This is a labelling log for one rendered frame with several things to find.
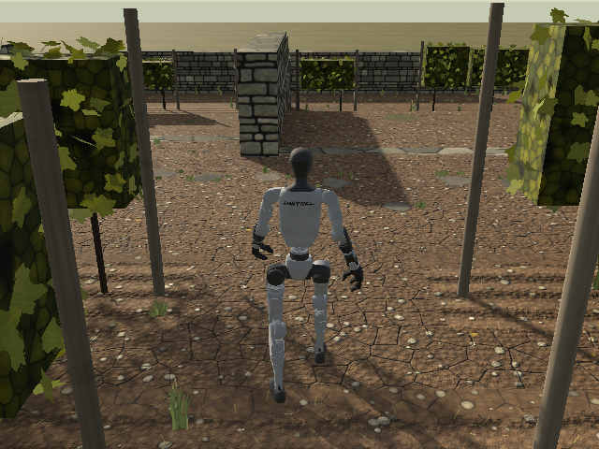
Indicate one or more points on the robot right forearm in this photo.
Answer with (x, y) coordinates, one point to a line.
(348, 252)

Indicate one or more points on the robot left forearm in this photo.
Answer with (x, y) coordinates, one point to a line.
(257, 240)

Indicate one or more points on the robot left hand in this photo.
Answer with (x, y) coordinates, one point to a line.
(259, 255)

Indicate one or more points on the right robot upper arm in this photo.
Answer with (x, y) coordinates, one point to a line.
(334, 212)

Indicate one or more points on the robot right hand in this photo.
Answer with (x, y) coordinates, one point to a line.
(358, 277)

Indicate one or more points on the left robot upper arm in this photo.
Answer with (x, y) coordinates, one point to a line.
(266, 208)

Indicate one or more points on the humanoid robot torso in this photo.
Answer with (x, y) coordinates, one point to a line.
(299, 214)

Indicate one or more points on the robot left shin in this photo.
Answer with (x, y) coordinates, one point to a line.
(277, 357)

